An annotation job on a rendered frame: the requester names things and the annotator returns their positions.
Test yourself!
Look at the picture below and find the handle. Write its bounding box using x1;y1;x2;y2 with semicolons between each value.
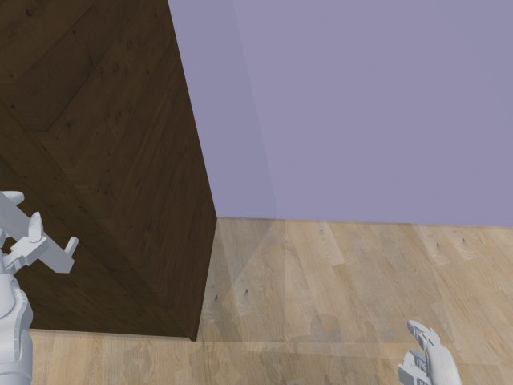
0;191;79;274

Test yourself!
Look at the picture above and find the wardrobe door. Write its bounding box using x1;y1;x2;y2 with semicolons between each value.
0;88;188;338

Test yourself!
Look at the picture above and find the right robot hand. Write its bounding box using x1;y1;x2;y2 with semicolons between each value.
398;320;462;385

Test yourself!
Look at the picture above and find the robot left forearm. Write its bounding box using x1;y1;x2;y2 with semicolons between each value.
0;274;33;385

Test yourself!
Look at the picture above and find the left robot hand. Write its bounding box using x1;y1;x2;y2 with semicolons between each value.
0;191;49;275

